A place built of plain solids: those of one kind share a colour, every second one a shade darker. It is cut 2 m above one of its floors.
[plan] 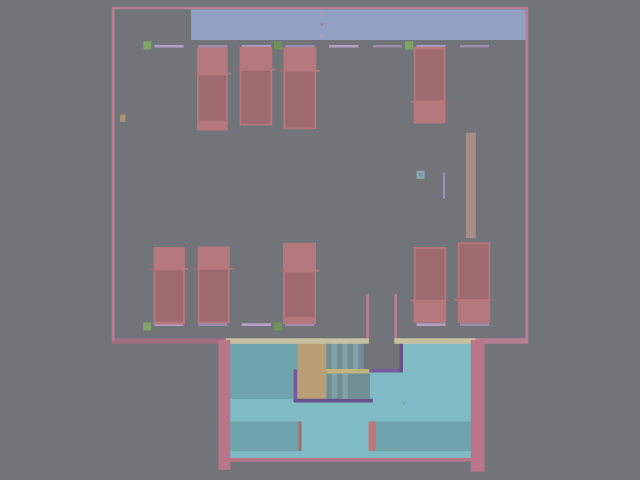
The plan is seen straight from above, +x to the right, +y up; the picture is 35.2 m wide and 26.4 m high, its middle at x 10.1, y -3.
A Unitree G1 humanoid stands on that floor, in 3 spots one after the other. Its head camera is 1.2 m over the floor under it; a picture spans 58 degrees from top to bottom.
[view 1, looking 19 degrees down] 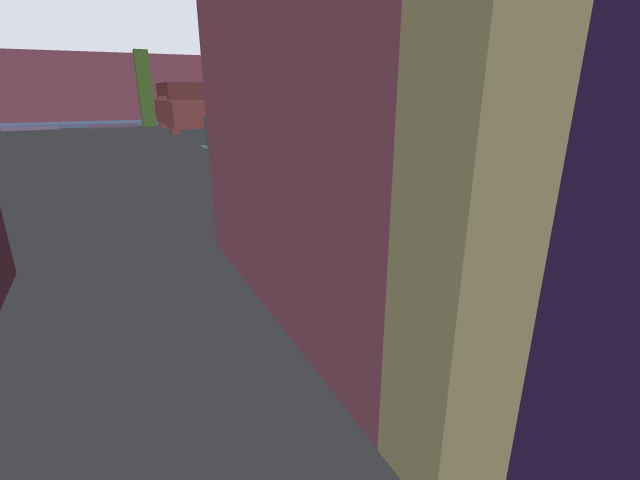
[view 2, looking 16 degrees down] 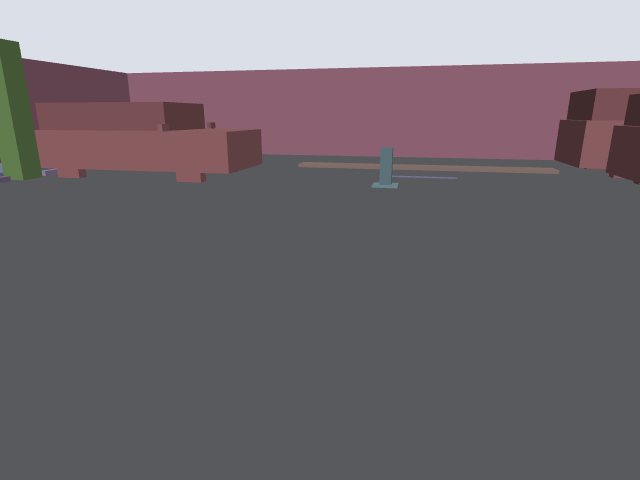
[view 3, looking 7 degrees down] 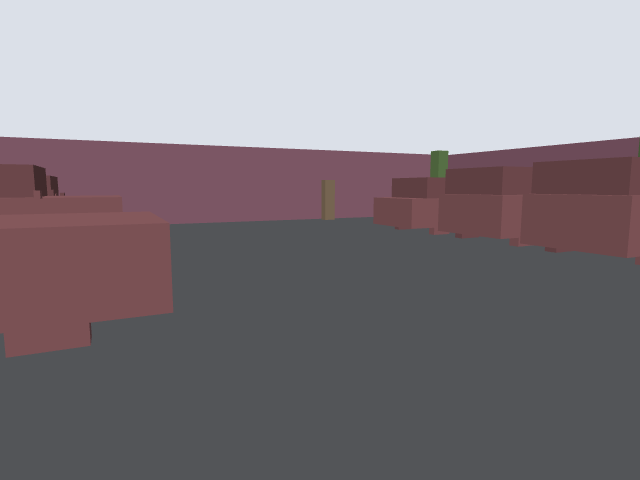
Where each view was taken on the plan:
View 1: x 13.47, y -9.40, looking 64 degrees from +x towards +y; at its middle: wall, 1.72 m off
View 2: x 7.90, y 0.00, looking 13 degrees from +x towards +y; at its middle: ground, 4.35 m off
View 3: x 13.49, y -3.57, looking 154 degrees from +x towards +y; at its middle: ground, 9.85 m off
